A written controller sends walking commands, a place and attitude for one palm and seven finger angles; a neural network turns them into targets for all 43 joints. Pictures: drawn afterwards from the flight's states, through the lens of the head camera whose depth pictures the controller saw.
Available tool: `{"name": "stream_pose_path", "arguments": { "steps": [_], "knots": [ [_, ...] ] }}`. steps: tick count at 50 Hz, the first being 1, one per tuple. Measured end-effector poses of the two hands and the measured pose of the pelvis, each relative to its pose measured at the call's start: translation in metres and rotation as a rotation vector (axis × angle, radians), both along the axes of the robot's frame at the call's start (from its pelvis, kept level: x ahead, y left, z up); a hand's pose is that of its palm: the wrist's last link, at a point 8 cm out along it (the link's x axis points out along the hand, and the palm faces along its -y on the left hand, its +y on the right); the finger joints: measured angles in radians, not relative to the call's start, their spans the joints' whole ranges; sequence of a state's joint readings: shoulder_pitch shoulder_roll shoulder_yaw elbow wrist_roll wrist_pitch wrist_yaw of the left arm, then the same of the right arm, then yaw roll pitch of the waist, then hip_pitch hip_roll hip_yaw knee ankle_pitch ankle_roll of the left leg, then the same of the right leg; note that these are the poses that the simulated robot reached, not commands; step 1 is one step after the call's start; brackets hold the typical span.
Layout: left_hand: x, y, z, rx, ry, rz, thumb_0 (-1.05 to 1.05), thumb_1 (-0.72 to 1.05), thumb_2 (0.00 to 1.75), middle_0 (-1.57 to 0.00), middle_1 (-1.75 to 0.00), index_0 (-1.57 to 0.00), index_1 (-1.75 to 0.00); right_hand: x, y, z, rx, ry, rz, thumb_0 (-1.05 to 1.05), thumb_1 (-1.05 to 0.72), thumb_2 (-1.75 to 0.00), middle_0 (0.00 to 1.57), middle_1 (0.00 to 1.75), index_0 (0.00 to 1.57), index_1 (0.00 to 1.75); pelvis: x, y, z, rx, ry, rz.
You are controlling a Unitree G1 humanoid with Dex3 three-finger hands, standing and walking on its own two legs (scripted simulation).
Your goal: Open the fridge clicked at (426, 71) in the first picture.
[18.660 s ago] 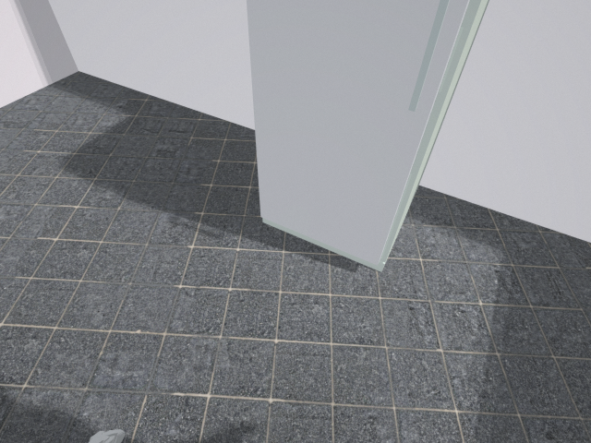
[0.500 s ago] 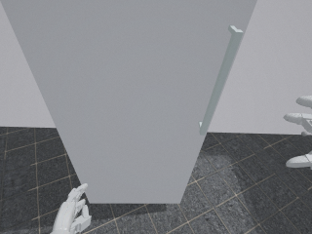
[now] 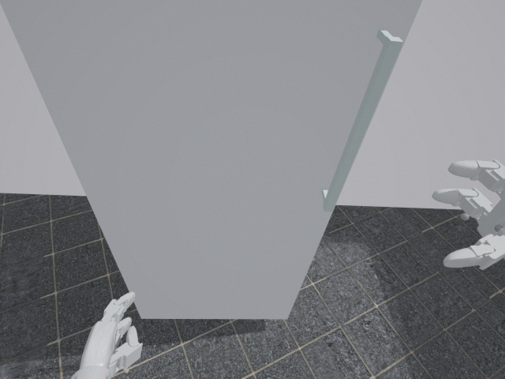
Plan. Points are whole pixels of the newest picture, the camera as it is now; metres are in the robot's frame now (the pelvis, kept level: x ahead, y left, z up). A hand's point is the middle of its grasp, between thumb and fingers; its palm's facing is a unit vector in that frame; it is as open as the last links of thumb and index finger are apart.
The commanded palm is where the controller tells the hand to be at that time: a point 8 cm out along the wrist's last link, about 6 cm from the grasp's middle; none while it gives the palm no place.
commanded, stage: move the hooked fingers beside the handle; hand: right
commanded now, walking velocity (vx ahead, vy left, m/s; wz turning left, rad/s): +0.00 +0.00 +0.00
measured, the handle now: (350, 137) +0.46 -0.15 +0.18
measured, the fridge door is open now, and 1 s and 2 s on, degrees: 0 0 0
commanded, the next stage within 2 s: none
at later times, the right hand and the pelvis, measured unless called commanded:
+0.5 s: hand (437, 193) +0.34 -0.25 +0.18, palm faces +0.04 +1.00 -0.04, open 14.0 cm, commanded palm +0.31 -0.29 +0.19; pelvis +0.00 -0.02 +0.00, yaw +0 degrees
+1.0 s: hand (410, 170) +0.38 -0.22 +0.19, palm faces +0.05 +1.00 -0.03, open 14.0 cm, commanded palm +0.36 -0.26 +0.19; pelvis +0.01 -0.01 +0.00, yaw +1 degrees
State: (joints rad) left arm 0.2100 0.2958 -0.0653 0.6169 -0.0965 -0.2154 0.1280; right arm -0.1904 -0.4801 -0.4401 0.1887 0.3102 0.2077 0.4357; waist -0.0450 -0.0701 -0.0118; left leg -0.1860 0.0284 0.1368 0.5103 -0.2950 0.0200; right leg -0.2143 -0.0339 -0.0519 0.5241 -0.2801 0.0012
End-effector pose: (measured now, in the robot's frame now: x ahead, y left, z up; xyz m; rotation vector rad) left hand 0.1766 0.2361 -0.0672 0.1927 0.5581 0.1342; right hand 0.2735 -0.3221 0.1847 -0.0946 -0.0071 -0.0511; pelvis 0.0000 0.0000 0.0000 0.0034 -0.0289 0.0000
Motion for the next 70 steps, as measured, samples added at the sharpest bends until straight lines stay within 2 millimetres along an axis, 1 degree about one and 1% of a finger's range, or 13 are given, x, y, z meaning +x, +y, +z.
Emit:
{"name": "stream_pose_path", "arguments": {
  "steps": [3,6,13,20,27,32,36,44,48,53,61,67,70],
  "knots": [
    [-0.005,-0.003,0.000,0.004,0.010,0.011,0.01,0.90,0.90,-0.20,-0.30,-0.20,-0.30,0.009,0.008,0.005,0.015,-0.063,0.033,-0.01,0.50,-0.30,0.30,1.20,0.30,1.20,0.000,-0.002,0.000,0.000,0.000,0.003],
    [-0.010,-0.006,0.000,-0.001,0.013,0.024,0.01,0.90,0.90,-0.20,-0.30,-0.20,-0.30,0.019,0.006,0.010,0.033,-0.093,0.026,-0.01,0.50,-0.30,0.31,1.20,0.30,1.20,0.001,-0.004,0.001,-0.001,0.002,0.010],
    [-0.020,-0.010,-0.002,-0.016,0.030,0.042,0.01,0.90,0.90,-0.20,-0.30,-0.20,-0.30,0.030,-0.001,0.001,0.023,-0.009,-0.002,-0.01,0.50,-0.30,0.30,1.20,0.30,1.20,0.002,-0.011,0.001,-0.001,0.011,0.020],
    [-0.018,-0.018,-0.003,-0.005,0.049,0.028,0.01,0.90,0.90,-0.20,-0.30,-0.20,-0.30,0.027,0.013,0.002,0.048,-0.079,0.036,-0.01,0.50,-0.30,0.30,1.20,0.30,1.20,0.004,-0.018,0.001,0.001,0.007,0.015],
    [-0.011,-0.027,-0.004,-0.013,0.054,0.016,0.01,0.90,0.90,-0.20,-0.30,-0.20,-0.30,0.050,0.024,-0.005,0.041,-0.004,0.018,-0.01,0.50,-0.29,0.30,1.20,0.30,1.20,0.001,-0.020,0.002,0.000,0.011,0.007],
    [-0.010,-0.028,-0.004,-0.025,0.056,0.020,0.01,0.90,0.90,-0.20,-0.30,-0.20,-0.30,0.062,0.041,0.008,0.045,-0.061,0.055,-0.01,0.50,-0.30,0.30,1.20,0.30,1.20,0.005,-0.020,0.003,-0.003,0.017,0.015],
    [-0.010,-0.025,-0.004,-0.032,0.066,0.027,0.01,0.90,0.90,-0.20,-0.30,-0.20,-0.30,0.069,0.046,0.011,0.069,-0.066,0.059,-0.01,0.50,-0.30,0.30,1.20,0.30,1.20,0.009,-0.017,0.003,-0.005,0.019,0.019],
    [-0.017,-0.008,-0.009,-0.015,0.112,0.055,0.01,0.90,0.90,-0.20,-0.30,-0.20,-0.30,0.074,0.042,-0.014,0.064,0.044,-0.005,-0.01,0.50,-0.30,0.30,1.20,0.30,1.20,0.009,-0.011,0.002,-0.005,0.026,0.020],
    [-0.022,0.000,-0.011,0.009,0.141,0.062,0.01,0.90,0.90,-0.20,-0.30,-0.20,-0.30,0.078,0.044,-0.005,0.063,-0.022,-0.006,-0.01,0.50,-0.30,0.30,1.20,0.30,1.20,0.010,-0.007,0.002,-0.004,0.023,0.014],
    [-0.028,0.007,-0.015,0.013,0.166,0.080,0.01,0.90,0.90,-0.20,-0.30,-0.20,-0.30,0.094,0.055,0.006,0.060,-0.035,0.037,-0.01,0.50,-0.30,0.30,1.20,0.30,1.20,0.010,-0.005,0.002,-0.003,0.028,0.009],
    [-0.044,0.015,-0.022,-0.008,0.206,0.127,0.01,0.90,0.90,-0.20,-0.30,-0.20,-0.30,0.113,0.069,-0.016,0.087,0.066,0.042,-0.01,0.50,-0.30,0.30,1.20,0.30,1.20,0.011,-0.003,0.002,-0.008,0.051,0.025],
    [-0.056,0.018,-0.024,-0.004,0.238,0.142,0.01,0.90,0.90,-0.20,-0.30,-0.20,-0.30,0.117,0.064,-0.001,0.080,-0.042,0.010,-0.01,0.50,-0.30,0.30,1.20,0.30,1.20,0.014,0.000,0.002,-0.008,0.047,0.032],
    [-0.060,0.020,-0.025,-0.006,0.251,0.149,0.01,0.90,0.90,-0.20,-0.30,-0.20,-0.30,0.119,0.060,0.003,0.072,-0.033,0.018,-0.01,0.50,-0.30,0.30,1.20,0.30,1.20,0.015,0.000,0.002,-0.006,0.048,0.032]
  ]
}}
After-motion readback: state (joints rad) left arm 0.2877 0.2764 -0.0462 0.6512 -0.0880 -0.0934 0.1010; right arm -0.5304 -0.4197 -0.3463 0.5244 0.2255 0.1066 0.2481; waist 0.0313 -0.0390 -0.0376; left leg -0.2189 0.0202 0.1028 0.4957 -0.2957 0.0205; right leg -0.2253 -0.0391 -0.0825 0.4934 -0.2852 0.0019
